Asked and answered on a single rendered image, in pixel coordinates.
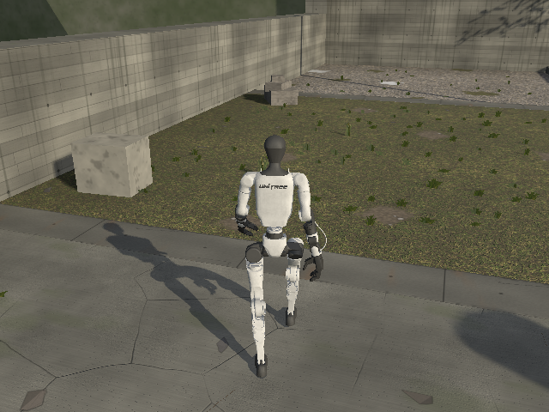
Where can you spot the robot left upper arm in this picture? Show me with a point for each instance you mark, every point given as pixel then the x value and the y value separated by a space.
pixel 247 181

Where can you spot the left robot foot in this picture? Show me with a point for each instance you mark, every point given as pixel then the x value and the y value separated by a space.
pixel 261 370

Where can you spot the left robot forearm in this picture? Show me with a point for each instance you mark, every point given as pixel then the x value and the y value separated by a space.
pixel 241 220

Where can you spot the right robot forearm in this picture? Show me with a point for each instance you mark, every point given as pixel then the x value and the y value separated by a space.
pixel 312 237

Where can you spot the right robot foot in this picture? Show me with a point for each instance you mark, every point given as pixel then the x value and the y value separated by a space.
pixel 290 319

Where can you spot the robot right hand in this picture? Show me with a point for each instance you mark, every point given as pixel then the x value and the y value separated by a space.
pixel 318 261

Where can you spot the robot left hand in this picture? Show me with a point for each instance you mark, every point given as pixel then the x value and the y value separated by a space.
pixel 249 225

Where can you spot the robot foot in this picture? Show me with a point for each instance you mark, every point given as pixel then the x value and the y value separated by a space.
pixel 290 319
pixel 261 370

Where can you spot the robot right upper arm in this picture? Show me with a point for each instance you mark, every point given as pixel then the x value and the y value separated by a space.
pixel 300 180

